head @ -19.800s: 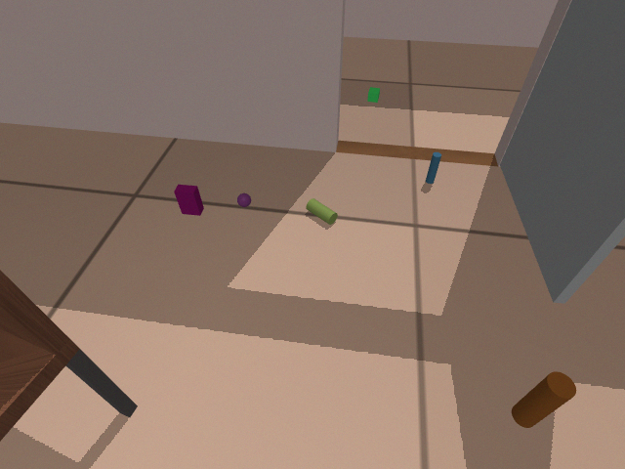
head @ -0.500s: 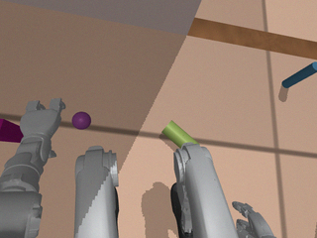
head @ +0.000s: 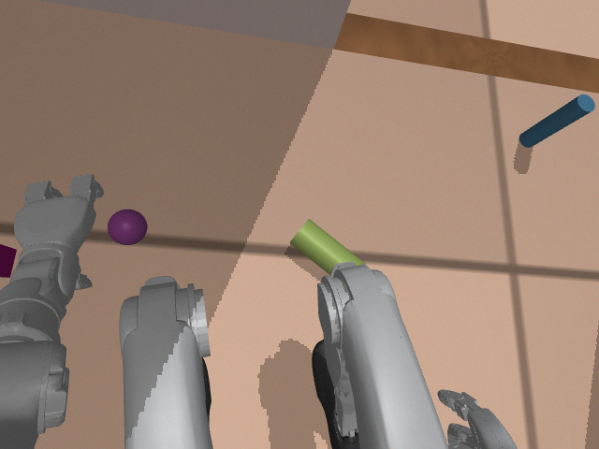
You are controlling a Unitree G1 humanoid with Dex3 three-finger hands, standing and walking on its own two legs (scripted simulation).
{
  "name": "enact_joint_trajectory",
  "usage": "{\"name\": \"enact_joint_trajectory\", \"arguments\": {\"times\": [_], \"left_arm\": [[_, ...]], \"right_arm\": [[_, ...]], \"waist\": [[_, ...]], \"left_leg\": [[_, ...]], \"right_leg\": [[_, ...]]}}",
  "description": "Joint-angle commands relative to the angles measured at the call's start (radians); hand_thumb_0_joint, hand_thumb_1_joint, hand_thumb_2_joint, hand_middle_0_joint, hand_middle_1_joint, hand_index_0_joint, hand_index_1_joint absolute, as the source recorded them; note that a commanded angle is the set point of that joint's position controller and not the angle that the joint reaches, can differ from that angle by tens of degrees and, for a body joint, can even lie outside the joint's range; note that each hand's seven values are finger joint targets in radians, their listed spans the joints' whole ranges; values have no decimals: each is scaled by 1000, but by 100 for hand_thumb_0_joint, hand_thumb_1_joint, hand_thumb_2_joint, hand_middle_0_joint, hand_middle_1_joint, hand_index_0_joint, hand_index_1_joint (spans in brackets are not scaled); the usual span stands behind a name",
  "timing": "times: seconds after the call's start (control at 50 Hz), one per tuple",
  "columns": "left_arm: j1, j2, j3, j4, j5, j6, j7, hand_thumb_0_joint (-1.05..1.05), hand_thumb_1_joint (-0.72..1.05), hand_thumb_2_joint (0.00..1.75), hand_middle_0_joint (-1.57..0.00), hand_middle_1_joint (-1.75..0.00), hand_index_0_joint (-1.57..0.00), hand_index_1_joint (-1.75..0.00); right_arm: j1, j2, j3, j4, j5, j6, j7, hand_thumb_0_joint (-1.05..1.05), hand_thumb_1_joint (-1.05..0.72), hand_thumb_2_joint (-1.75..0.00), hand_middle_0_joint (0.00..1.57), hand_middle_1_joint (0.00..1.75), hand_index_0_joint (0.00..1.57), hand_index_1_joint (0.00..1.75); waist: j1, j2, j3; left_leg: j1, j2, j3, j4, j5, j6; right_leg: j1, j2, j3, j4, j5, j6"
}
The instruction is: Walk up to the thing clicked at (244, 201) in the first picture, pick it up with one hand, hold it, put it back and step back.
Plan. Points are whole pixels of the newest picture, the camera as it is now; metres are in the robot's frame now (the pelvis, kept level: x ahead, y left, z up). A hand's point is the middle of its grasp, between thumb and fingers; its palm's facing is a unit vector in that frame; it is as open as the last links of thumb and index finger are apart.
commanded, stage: approach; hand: left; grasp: from above
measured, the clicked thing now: (127, 227) +0.45 +0.26 -0.30
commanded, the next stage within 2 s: rest palm in 0.42 s
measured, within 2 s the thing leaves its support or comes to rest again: neither
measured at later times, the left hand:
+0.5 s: hand (115, 198) +0.47 +0.25 -0.19, palm faces -0.36 -0.04 -0.93, open 14.1 cm
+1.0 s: hand (127, 243) +0.41 +0.25 -0.25, palm faces -0.42 -0.11 -0.90, open 14.0 cm
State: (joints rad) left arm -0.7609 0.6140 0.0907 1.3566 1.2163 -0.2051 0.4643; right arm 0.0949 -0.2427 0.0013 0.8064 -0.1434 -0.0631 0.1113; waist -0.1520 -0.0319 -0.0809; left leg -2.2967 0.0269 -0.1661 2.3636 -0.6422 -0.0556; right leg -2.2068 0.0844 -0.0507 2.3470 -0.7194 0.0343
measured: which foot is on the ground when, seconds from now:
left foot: down 0.00-1.00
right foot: down 0.00-1.00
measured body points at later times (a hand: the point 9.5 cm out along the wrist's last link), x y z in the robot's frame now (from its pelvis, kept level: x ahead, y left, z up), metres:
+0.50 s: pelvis +0.00 +0.00 -0.02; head +0.24 +0.05 +0.36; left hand +0.48 +0.25 -0.14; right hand +0.05 -0.27 -0.13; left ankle +0.09 +0.15 -0.30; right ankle +0.09 -0.12 -0.30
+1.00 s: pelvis +0.00 +0.00 -0.03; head +0.24 +0.10 +0.34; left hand +0.43 +0.25 -0.20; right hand +0.07 -0.28 -0.11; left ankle +0.09 +0.15 -0.30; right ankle +0.09 -0.12 -0.30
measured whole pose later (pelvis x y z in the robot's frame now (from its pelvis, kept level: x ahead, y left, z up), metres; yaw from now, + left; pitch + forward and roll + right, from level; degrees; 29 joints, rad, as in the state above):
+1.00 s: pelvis +0.00 +0.00 -0.03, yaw -3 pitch +28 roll -8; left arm -0.83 0.71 0.10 1.57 1.35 -0.29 0.68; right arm 0.05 -0.29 0.11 0.78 -0.23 -0.10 0.17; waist -0.27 -0.12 0.02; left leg -2.34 0.01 -0.24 2.49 -0.66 -0.08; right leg -2.23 0.10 -0.11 2.42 -0.72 0.04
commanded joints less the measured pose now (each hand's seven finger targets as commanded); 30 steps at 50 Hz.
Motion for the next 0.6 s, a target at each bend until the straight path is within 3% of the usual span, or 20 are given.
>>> {"name": "enact_joint_trajectory", "arguments": {"times": [0.0, 0.14, 0.18, 0.28, 0.34, 0.38, 0.4, 0.44, 0.52, 0.58], "left_arm": [[-287, 207, 9, -105, -7, -11, 47, 0, -54, 99, -7, -102, -7, -101], [-455, 121, -93, 15, 6, -20, 101, 0, -52, 98, -6, -104, -8, -102], [-469, 120, -95, 24, 15, -11, 130, 0, -52, 98, -6, -105, -8, -103], [-469, 217, 3, 59, 49, 59, 210, 0, -51, 96, -6, -105, -8, -103], [-446, 269, 75, 9, 40, 117, 235, 0, -55, 99, -6, -101, -7, -100], [-452, 212, 33, 60, 15, 150, 217, 0, -54, 98, -6, -102, -7, -101], [-466, 220, 26, 77, 1, 161, 200, 0, -55, 98, -6, -101, -6, -100], [-427, 263, 33, 112, -32, 187, 152, 0, -56, 99, -7, -100, -7, -100], [-371, 300, 39, 48, -109, 185, 48, 0, -56, 98, -6, -101, -7, -100], [-358, 263, 1, 42, -135, 142, -41, 0, -53, 95, -6, -104, -7, -102]], "right_arm": [[159, -217, -55, -24, -2, -12, -11, 0, -90, -89, 20, 30, 20, 30], [199, -240, -28, -6, -26, -35, -2, 0, -90, -89, 20, 30, 20, 30], [200, -242, -21, 3, -34, -41, 3, 0, -90, -89, 20, 30, 20, 30], [165, -254, -9, -15, -54, -48, 25, 0, -90, -90, 20, 30, 20, 30], [144, -252, -4, -34, -48, -38, 39, 0, -90, -90, 20, 30, 20, 30], [143, -244, 2, -32, -45, -37, 50, 0, -91, -90, 20, 30, 20, 30], [150, -246, 5, -32, -43, -36, 53, 0, -90, -90, 20, 30, 20, 30], [166, -239, 7, -28, -34, -33, 55, 0, -91, -90, 20, 30, 20, 30], [188, -225, 5, -35, -20, -26, 56, 0, -90, -90, 20, 30, 20, 30], [210, -242, 0, -37, -9, -21, 57, 0, -90, -90, 20, 30, 20, 30]], "waist": [[-4, 207, -603], [-108, 178, -560], [-94, 240, -587], [-84, 357, -625], [-45, 431, -685], [-71, 396, -667], [-83, 359, -649], [-73, 292, -613], [-50, 179, -624], [-77, 105, -591]], "left_leg": [[484, -9, 137, -195, 78, 82], [441, -4, 114, -149, 77, 82], [481, -4, 114, -159, 95, 72], [545, 2, 121, -160, 121, 59], [568, 1, 137, -172, 154, 57], [518, 3, 140, -157, 148, 69], [470, -2, 143, -147, 127, 80], [393, -4, 145, -135, 115, 94], [334, -1, 128, -125, 116, 110], [310, -2, 112, -129, 111, 111]], "right_leg": [[261, 3, -90, -284, 180, -68], [239, 9, -107, -279, 191, -58], [241, 12, -111, -259, 207, -65], [222, 11, -126, -208, 243, -72], [247, 5, -115, -198, 280, -76], [259, 15, -106, -221, 291, -70], [269, 16, -99, -244, 276, -64], [305, 13, -88, -255, 262, -56], [422, 18, -72, -274, 244, -44], [432, 22, -90, -275, 240, -41]]}}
